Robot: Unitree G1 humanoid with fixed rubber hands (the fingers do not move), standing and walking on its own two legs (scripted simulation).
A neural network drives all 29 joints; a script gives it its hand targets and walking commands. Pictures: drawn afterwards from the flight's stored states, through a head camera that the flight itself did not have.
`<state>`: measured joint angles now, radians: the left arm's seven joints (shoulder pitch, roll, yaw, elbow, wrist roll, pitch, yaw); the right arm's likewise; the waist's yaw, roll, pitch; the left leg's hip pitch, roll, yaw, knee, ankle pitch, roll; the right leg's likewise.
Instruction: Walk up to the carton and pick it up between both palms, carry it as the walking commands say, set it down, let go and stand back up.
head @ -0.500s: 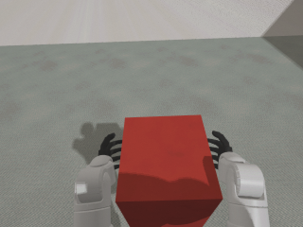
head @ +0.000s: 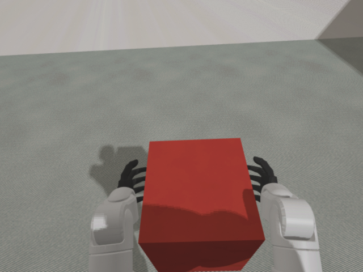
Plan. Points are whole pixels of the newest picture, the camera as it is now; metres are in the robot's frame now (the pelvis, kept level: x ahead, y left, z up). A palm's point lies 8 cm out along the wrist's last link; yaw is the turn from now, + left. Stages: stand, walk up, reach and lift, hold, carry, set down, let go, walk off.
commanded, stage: carry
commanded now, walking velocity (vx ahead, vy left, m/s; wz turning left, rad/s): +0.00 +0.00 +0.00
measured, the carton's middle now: (197, 208) +0.28 -0.01 +0.01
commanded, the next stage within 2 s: none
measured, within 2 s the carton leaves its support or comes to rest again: neither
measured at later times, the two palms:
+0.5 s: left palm (128, 193) +0.28 +0.13 +0.09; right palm (269, 189) +0.27 -0.16 +0.09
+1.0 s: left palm (127, 188) +0.29 +0.13 +0.09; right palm (265, 184) +0.29 -0.16 +0.09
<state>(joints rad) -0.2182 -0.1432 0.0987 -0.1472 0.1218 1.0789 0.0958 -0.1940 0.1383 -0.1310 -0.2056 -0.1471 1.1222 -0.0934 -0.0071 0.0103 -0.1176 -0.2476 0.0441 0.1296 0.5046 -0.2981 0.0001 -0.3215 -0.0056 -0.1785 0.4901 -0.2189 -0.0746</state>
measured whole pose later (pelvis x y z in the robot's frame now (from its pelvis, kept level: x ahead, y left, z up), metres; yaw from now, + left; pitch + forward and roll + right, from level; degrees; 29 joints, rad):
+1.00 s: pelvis +0.01 +0.00 +0.00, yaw +0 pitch +3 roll +0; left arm -0.24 -0.15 0.12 -0.12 0.12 1.06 0.10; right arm -0.21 0.14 -0.15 -0.16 -0.13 1.08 -0.09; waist 0.00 0.00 -0.12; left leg -0.23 0.05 0.13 0.50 -0.31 -0.01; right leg -0.31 -0.01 -0.19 0.49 -0.23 -0.08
